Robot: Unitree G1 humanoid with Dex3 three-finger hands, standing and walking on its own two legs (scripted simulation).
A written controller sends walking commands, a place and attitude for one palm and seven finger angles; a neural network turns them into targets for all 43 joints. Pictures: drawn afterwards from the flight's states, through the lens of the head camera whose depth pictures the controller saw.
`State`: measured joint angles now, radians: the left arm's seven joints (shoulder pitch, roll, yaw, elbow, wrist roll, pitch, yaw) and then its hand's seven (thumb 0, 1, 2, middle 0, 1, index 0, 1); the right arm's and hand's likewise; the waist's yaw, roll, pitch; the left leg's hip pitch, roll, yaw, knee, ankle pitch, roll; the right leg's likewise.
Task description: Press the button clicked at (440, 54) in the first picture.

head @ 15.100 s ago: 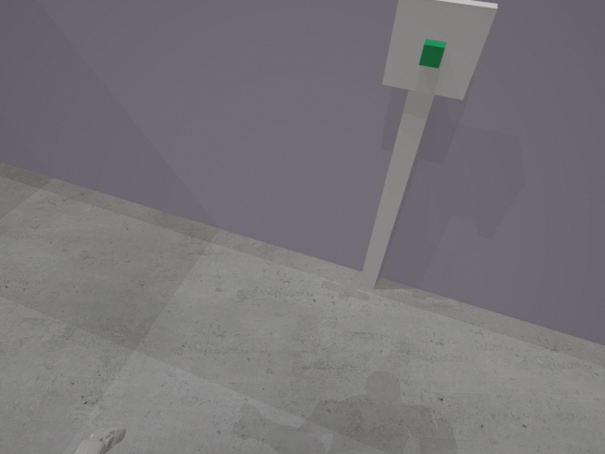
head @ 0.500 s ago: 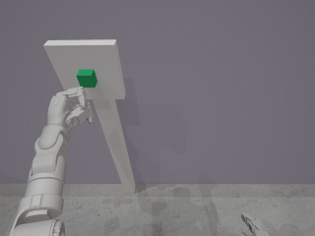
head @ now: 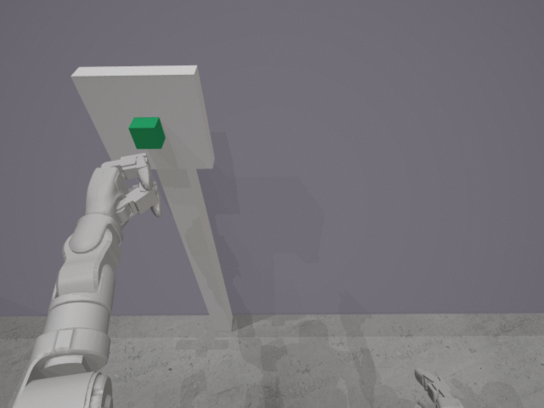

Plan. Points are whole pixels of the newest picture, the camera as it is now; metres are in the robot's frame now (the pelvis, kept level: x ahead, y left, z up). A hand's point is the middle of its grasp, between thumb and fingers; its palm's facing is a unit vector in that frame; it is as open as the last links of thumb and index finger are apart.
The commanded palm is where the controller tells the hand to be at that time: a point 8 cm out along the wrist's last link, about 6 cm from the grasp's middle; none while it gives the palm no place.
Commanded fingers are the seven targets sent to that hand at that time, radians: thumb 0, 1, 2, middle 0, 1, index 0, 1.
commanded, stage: press the button with the knuckle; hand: left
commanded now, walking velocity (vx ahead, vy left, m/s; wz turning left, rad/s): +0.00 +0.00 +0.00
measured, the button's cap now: (148, 131) +0.49 +0.22 +0.17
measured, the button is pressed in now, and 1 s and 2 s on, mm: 0 11 0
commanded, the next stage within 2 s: hold the button down briefly in 1.04 s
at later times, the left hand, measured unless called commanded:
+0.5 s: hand (158, 169) +0.43 +0.20 +0.14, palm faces +0.07 -1.00 -0.01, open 3.2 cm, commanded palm +0.40 +0.25 +0.14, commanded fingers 0.00 0.90 0.90 -1.30 -1.50 -1.30 -1.50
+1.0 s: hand (158, 162) +0.45 +0.20 +0.14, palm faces +0.07 -1.00 -0.02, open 3.4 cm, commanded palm +0.44 +0.25 +0.14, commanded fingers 0.00 0.90 0.90 -1.30 -1.50 -1.30 -1.50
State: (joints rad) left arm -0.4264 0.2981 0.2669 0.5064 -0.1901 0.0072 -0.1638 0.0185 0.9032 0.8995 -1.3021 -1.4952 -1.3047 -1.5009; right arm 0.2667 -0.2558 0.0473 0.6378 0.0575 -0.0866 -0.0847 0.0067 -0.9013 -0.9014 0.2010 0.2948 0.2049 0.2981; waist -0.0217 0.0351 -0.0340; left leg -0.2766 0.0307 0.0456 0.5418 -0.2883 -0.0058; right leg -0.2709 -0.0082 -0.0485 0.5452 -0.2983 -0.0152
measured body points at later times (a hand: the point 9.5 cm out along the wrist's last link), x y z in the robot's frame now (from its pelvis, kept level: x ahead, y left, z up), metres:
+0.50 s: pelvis +0.00 +0.00 +0.00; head +0.02 -0.01 +0.45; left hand +0.42 +0.25 +0.14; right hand +0.09 -0.26 -0.11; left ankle +0.00 +0.12 -0.73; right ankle -0.01 -0.11 -0.73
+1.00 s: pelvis -0.01 +0.01 -0.01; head +0.03 +0.00 +0.44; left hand +0.44 +0.25 +0.14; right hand +0.07 -0.25 -0.12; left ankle +0.00 +0.12 -0.73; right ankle -0.01 -0.11 -0.73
